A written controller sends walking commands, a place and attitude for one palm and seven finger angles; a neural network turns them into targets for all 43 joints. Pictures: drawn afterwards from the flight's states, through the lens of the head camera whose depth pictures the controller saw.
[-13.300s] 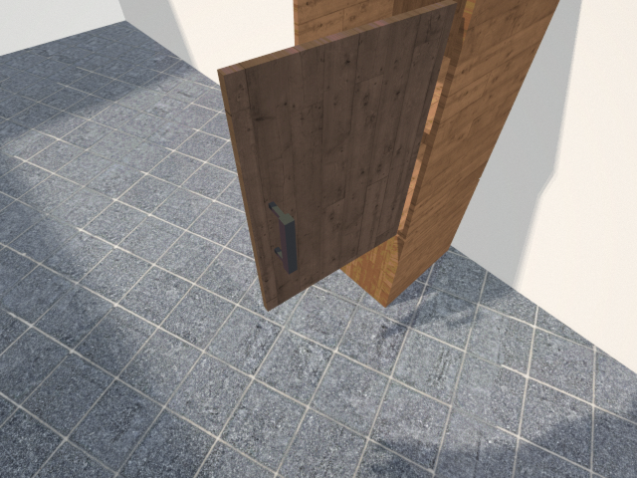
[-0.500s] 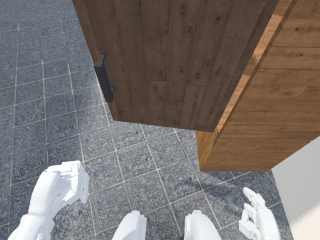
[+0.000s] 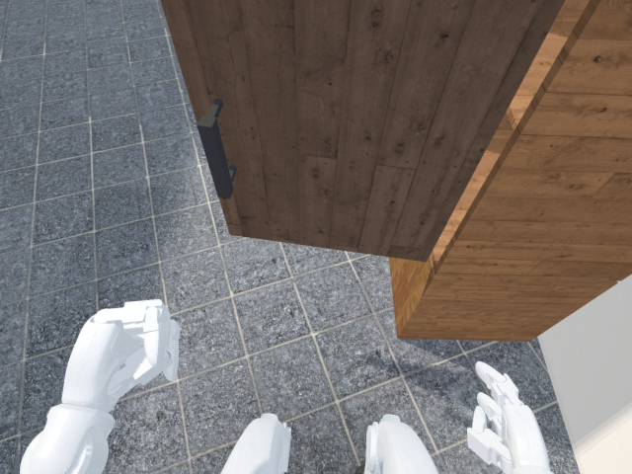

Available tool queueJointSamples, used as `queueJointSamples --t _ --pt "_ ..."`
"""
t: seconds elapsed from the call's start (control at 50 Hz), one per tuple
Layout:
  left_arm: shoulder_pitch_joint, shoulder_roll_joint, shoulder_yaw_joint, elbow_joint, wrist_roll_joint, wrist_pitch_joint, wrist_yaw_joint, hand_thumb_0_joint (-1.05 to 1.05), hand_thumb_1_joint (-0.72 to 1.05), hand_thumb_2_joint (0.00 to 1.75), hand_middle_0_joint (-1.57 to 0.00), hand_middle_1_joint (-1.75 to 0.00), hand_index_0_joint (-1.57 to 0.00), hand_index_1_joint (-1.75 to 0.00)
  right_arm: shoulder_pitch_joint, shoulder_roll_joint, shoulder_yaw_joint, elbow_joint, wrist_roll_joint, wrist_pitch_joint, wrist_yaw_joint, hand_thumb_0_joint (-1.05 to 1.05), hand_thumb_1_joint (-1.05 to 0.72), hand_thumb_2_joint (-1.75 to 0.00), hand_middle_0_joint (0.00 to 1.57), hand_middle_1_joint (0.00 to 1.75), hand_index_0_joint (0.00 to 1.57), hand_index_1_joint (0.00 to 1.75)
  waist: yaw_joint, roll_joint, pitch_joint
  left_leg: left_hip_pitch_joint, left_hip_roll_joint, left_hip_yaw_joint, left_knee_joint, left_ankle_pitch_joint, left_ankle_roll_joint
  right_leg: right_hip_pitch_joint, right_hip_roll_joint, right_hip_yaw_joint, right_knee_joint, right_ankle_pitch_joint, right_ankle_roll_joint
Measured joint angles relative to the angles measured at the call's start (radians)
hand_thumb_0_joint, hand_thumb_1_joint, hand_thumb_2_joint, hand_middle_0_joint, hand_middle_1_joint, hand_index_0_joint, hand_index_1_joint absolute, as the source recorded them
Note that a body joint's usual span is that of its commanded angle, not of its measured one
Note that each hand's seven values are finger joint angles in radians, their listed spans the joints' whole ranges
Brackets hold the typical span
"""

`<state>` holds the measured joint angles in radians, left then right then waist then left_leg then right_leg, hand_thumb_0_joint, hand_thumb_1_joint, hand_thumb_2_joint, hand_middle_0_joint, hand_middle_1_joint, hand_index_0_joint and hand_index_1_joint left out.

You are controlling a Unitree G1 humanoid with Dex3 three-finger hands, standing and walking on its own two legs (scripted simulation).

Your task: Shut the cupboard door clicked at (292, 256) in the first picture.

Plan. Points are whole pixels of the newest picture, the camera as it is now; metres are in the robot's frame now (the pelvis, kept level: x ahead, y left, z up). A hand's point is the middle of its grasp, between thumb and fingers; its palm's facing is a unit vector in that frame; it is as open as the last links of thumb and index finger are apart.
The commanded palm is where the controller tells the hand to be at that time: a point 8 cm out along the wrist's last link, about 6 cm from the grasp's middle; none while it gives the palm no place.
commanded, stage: bring the fist close to the handle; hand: left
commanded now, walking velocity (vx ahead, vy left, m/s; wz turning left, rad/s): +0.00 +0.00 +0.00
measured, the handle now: (221, 151) +0.54 +0.19 +0.05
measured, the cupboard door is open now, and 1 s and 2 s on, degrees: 83 83 77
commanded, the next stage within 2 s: push the door shut along its arc in 1.26 s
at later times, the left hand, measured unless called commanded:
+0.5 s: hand (211, 262) +0.36 +0.16 +0.04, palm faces -0.11 -0.99 -0.02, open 3.1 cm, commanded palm +0.35 +0.22 +0.05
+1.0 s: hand (234, 194) +0.46 +0.15 +0.06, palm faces -0.08 -1.00 -0.02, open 3.1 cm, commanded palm +0.42 +0.21 +0.05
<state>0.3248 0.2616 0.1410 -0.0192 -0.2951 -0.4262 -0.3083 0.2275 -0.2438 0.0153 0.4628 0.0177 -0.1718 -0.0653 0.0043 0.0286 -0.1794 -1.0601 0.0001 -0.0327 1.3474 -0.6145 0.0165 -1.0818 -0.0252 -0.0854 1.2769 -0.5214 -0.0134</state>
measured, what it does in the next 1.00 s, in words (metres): stands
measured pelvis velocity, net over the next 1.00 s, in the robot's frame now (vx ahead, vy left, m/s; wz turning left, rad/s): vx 0.00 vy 0.00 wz -0.02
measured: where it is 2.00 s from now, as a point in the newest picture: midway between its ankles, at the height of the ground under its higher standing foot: outside the picture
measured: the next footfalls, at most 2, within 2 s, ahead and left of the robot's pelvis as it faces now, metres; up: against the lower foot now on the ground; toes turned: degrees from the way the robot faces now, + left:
none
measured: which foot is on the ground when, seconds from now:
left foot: down 0.00-1.00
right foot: down 0.00-1.00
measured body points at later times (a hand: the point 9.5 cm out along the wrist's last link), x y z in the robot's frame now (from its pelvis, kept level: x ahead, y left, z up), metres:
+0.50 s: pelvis +0.01 +0.00 +0.01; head +0.11 +0.01 +0.45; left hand +0.36 +0.22 +0.05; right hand +0.14 -0.26 -0.09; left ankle +0.02 +0.11 -0.61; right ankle +0.05 -0.12 -0.61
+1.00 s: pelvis +0.00 +0.00 +0.01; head +0.12 +0.00 +0.44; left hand +0.45 +0.20 +0.06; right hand +0.08 -0.27 -0.11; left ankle +0.02 +0.11 -0.61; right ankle +0.05 -0.12 -0.61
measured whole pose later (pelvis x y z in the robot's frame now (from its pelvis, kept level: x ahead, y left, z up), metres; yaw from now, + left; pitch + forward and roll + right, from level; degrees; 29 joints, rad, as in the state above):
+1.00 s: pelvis +0.00 +0.00 +0.01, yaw -1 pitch +23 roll -1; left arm -0.63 0.34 0.29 0.88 -0.16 -0.45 -0.25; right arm 0.28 -0.26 0.01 0.61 0.00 -0.05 -0.03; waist -0.11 0.02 -0.15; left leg -1.11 0.01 0.00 1.27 -0.57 0.01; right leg -1.15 -0.01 -0.05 1.22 -0.47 -0.02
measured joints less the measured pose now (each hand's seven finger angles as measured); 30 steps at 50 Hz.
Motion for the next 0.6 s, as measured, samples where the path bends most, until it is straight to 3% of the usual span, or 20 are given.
queueJointSamples --t 0.06,0.2,0.36,0.48,0.6 --pt "-0.096 0.000 0.005 0.065 0.011 0.014 0.001 0.02 0.90 0.90 -1.31 -1.50 -1.30 -1.50 -0.009 -0.005 0.008 0.013 0.002 0.002 0.000 0.01 -0.90 -0.89 0.20 0.30 0.21 0.30 -0.003 -0.002 0.004 -0.020 -0.002 -0.003 0.013 0.000 0.001 -0.018 -0.002 -0.003 0.011 0.000 0.000" --pt "-0.240 0.009 -0.012 0.142 0.036 0.116 0.005 0.02 0.90 0.90 -1.30 -1.50 -1.30 -1.50 -0.003 -0.003 0.009 0.031 0.006 0.016 0.000 0.01 -0.90 -0.89 0.20 0.30 0.21 0.30 -0.030 0.000 0.019 -0.018 -0.001 0.005 -0.012 0.013 0.004 -0.019 0.000 0.005 -0.014 0.015 0.004" --pt "-0.375 0.004 0.023 0.270 0.048 0.091 0.065 0.02 0.90 0.90 -1.30 -1.50 -1.30 -1.50 0.035 -0.009 0.003 0.065 0.002 0.038 0.014 0.01 -0.90 -0.89 0.20 0.30 0.21 0.30 -0.042 0.001 0.003 0.011 -0.002 0.020 -0.061 0.025 0.007 0.002 0.000 0.020 -0.053 0.025 0.009" --pt "-0.480 0.006 0.021 0.413 0.072 0.097 0.054 0.02 0.90 0.90 -1.30 -1.50 -1.30 -1.50 0.038 -0.015 -0.002 0.083 0.003 0.056 0.016 0.01 -0.90 -0.89 0.20 0.30 0.21 0.30 -0.054 -0.005 0.014 0.013 -0.001 0.027 -0.072 0.027 0.007 -0.001 0.002 0.027 -0.059 0.026 0.008" --pt "-0.577 0.006 0.049 0.482 0.078 0.039 0.066 0.02 0.90 0.90 -1.30 -1.50 -1.30 -1.50 0.033 -0.011 -0.011 0.107 -0.004 0.064 0.017 0.01 -0.91 -0.89 0.20 0.30 0.21 0.30 -0.063 -0.014 0.021 0.013 0.002 0.031 -0.081 0.029 0.003 -0.005 0.005 0.031 -0.063 0.029 0.006"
